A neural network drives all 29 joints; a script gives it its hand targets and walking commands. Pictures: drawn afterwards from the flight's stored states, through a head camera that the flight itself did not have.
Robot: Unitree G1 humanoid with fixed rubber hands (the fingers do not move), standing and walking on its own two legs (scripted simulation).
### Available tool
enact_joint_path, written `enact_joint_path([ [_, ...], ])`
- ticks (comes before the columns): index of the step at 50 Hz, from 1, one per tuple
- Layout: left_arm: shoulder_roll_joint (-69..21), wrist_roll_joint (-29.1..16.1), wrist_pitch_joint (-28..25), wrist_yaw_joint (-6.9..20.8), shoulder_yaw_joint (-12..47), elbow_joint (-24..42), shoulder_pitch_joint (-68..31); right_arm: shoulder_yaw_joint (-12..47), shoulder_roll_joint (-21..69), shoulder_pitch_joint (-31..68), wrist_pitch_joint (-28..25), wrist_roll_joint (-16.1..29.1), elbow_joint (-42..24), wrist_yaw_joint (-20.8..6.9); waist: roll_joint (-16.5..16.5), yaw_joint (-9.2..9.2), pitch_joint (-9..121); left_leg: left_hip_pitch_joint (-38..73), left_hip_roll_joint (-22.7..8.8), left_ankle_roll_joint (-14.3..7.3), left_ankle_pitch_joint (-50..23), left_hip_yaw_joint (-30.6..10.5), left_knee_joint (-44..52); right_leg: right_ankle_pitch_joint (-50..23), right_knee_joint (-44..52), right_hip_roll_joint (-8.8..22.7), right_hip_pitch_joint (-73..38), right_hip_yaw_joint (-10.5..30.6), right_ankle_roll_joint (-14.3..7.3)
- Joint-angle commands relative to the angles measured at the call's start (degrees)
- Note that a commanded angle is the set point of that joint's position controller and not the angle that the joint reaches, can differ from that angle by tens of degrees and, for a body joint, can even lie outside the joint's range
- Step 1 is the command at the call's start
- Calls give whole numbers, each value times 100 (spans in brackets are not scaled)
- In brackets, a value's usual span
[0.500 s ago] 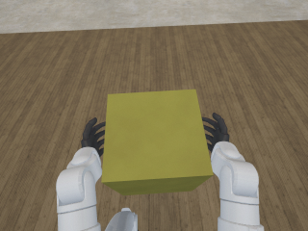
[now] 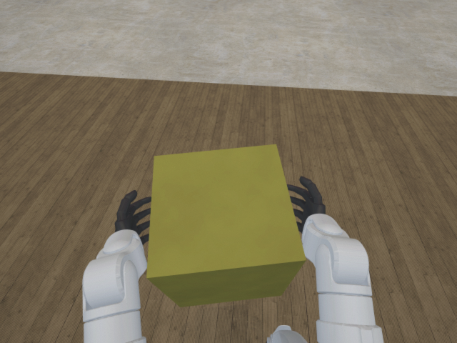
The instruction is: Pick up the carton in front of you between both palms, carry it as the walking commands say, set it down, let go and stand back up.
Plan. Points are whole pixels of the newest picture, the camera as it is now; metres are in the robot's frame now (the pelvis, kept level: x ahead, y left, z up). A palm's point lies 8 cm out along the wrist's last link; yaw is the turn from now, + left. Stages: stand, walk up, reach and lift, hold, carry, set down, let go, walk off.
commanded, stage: carry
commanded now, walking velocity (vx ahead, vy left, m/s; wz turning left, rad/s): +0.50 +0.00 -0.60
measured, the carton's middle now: (224, 232) +0.33 +0.01 +0.00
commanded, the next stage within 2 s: none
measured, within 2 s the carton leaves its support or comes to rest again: neither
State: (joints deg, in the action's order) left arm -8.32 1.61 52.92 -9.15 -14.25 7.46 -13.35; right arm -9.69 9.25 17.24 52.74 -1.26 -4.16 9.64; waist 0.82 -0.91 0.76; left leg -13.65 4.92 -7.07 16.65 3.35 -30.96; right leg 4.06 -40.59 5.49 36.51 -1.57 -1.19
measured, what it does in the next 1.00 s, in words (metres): goes down, turning right: right foot, then left foot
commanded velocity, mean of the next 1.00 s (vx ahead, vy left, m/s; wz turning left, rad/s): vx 0.50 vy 0.00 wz -0.60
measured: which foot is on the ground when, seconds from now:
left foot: down 0.00-0.16, up 0.18-0.60, down 0.62-1.00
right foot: up 0.00-0.10, down 0.12-0.62, up 0.64-1.00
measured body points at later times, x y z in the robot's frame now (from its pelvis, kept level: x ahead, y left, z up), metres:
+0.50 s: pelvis +0.32 -0.07 -0.02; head +0.36 -0.09 +0.43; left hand +0.66 +0.02 +0.05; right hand +0.60 -0.28 +0.05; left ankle +0.47 +0.06 -0.72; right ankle +0.21 -0.12 -0.75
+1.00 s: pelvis +0.64 -0.12 -0.06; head +0.66 -0.12 +0.39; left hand +0.99 -0.15 +0.02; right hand +0.83 -0.42 +0.03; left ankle +0.53 +0.00 -0.78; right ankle +0.70 -0.29 -0.75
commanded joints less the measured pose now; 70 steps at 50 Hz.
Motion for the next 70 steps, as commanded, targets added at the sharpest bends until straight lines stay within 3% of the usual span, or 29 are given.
enact_joint_path([
  [1,-4103,-1104,-219,3,4003,636,-2980,3023,3925,1699,-239,320,-724,193,476,-481,1979,2286,-1158,-180,-4149,-283,-272,-422,1529,-667,-415,-839,-186],
  [4,-3427,-988,-133,-119,3738,805,-2840,2886,3390,1623,-100,264,-612,321,-38,280,2454,132,-981,378,-3574,181,-2310,-2114,1244,-137,-3682,-122,-624],
  [5,-3145,-873,-98,-183,3622,662,-2740,2824,3251,1659,-5,257,-458,344,-1200,519,2784,-1858,-457,623,-1086,-3,-3628,-4529,506,970,-5353,1593,-1289],
  [6,-3111,-808,-49,-252,3613,467,-2492,2920,3330,1780,6,387,-661,330,-2103,631,2882,-3407,8,759,1577,-69,-4770,-4622,691,1645,-6172,2984,-2035],
  [7,-3143,-666,-6,-298,3461,425,-2356,2944,3382,2184,11,583,-762,343,-1317,641,2773,-3831,-233,635,1943,-326,-5064,-3219,1067,1682,-5810,3365,-2188],
  [8,-3473,-680,2,-277,3375,235,-2230,3086,3389,2338,-8,591,-951,306,-747,582,2638,-3804,-464,532,1635,-585,-4434,-2062,1214,1172,-5450,2915,-1643],
  [9,-3590,-937,-73,-221,3433,604,-2519,3169,3607,2499,-79,907,-1076,249,-144,593,2366,-3538,-609,566,1267,-456,-3831,-2792,1182,1019,-5256,2578,-1402],
  [12,-3966,-913,-122,-110,3705,645,-2811,3147,3906,2434,-147,830,-761,120,-790,388,2014,-2967,-750,739,840,-261,-3143,-531,1992,880,-3491,2057,-1322],
  [13,-4040,-923,-149,-61,3836,566,-3108,3002,4041,2442,-177,663,-644,111,-458,320,1907,-2741,-811,703,715,-173,-2754,-428,2070,826,-3342,1893,-1413],
  [15,-3963,-1043,-198,65,3795,784,-2946,3312,4078,2546,-248,673,-888,121,-760,288,1916,-2367,-713,774,-347,-66,-2012,-1379,2009,454,-3098,1192,-1178],
  [24,-3439,-957,-128,-105,3717,956,-2248,3348,3390,2155,-136,730,-1461,225,-783,656,1900,-2190,-482,749,-1839,202,40,-3444,1502,-43,-4369,1083,-894],
  [26,-3191,-679,-13,-173,3608,697,-1838,3186,3168,1760,-7,620,-1066,237,-634,375,2009,-789,-428,741,-2435,123,1214,-3168,519,-329,-3917,963,-530],
  [28,-3236,-761,31,-135,3778,973,-2387,3027,3183,1404,23,379,-926,228,203,-307,2717,2254,-1656,299,-4606,-768,844,-755,-1445,-674,-1770,637,-114],
  [29,-3484,-842,108,-91,3876,699,-2207,2865,3033,1495,1,417,-935,219,1531,-350,3044,3835,-3126,-328,-7300,-2101,-228,2927,-3151,-1107,283,429,43],
  [31,-3443,-915,71,-95,3795,952,-2581,2836,3372,1266,-17,375,-572,249,1150,-381,3091,3811,-2980,-512,-5363,-2543,-23,2452,-3934,-885,1401,468,-319],
  [33,-4158,-1021,-88,-58,3868,1077,-2706,3412,3796,2278,-256,956,-1616,83,293,-280,2766,2787,-2787,-323,-3979,-1878,295,2233,-3143,-281,887,377,-10],
  [37,-4185,-780,-358,-183,3889,929,-2837,3478,4128,2495,-492,1222,-1618,-139,575,-226,2391,1876,-2334,-112,-2903,-860,894,1490,-2095,-410,562,7,17],
  [41,-3863,-437,-366,-241,3679,811,-2402,3392,3788,1986,-489,1063,-1068,-115,979,-54,1877,1736,-2190,26,-3668,-120,914,547,-1314,-312,489,-203,-146],
  [46,-3493,-664,-150,-295,3609,1061,-2643,3399,3470,1896,-306,1148,-1250,8,673,-441,1281,1866,-1850,289,-3631,801,820,-773,336,-604,348,-1033,-239],
  [50,-2867,-285,104,-412,3194,517,-1963,3220,2885,1559,-16,778,-893,208,665,202,1641,1817,-1957,539,-6522,1049,-1070,-623,1071,-1230,-1547,-1458,-621],
  [51,-3029,-351,109,-357,3238,511,-2105,3186,2973,1760,21,763,-1015,205,498,569,2016,1387,-1611,704,-6205,1239,-2474,-937,1660,-1331,-2648,-1325,-737],
  [52,-3083,-470,206,-298,3425,309,-2164,2993,2827,1684,93,610,-747,206,-24,514,2005,-181,-1288,804,-2322,992,-3598,-2346,1834,-485,-3850,-187,-952],
  [53,-3024,-549,209,-274,3300,406,-2312,3059,2959,2006,107,697,-969,212,-1202,496,2202,-2542,-528,946,1837,592,-4981,-5727,426,852,-5732,1723,-1739],
  [54,-3166,-753,147,-275,3540,585,-2530,2901,3068,1771,125,657,-828,160,-1617,767,2982,-3513,-469,1006,2029,-6,-5937,-5028,546,1356,-6296,3120,-2418],
  [56,-3854,-1080,13,-191,3820,786,-2973,2923,3515,2294,6,817,-1125,114,-503,734,2560,-3683,-659,923,1727,-576,-5349,-2882,1110,1078,-5353,3232,-2237],
  [58,-4414,-1422,-68,-4,4184,639,-3290,2661,3712,2328,-202,554,-930,123,49,283,2195,-2855,-1109,869,1243,-565,-4178,-1759,1537,834,-3558,2020,-1804],
  [65,-4455,-988,-371,-30,4032,812,-3023,3356,4256,2761,-414,972,-1355,-144,-750,247,2241,-1035,-926,546,-1565,-2,-781,-334,1799,669,-2272,556,-1227],
  [67,-4160,-753,-367,-147,3831,752,-2880,3258,4063,2275,-335,927,-928,-139,-617,213,2170,-625,-755,422,-2096,163,168,374,1610,465,-2516,149,-847],
  [70,-3752,-384,-294,-312,3552,768,-2422,3387,3679,2068,-254,1025,-1084,-72,-11,221,2131,-21,-503,390,-2714,515,716,-955,296,-93,-2897,-532,-473],
])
